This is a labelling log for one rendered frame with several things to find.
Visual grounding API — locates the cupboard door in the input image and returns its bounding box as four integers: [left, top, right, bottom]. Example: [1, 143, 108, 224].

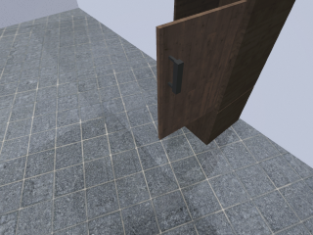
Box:
[156, 0, 247, 140]

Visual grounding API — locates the handle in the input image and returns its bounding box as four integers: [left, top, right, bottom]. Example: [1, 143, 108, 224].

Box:
[167, 55, 184, 95]

